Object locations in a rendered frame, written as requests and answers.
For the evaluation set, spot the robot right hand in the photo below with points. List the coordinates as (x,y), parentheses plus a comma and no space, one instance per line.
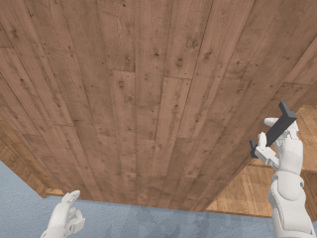
(288,145)

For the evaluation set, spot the robot left hand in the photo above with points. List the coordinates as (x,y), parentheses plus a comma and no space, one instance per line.
(63,212)

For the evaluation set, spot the handle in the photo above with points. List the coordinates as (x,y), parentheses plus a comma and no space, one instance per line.
(284,121)

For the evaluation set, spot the robot right forearm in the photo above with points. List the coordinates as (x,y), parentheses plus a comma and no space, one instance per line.
(287,199)

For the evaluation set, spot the robot left forearm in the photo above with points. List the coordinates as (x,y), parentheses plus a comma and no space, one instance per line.
(55,232)

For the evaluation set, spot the wardrobe door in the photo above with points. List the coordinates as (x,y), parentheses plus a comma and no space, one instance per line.
(8,137)
(151,102)

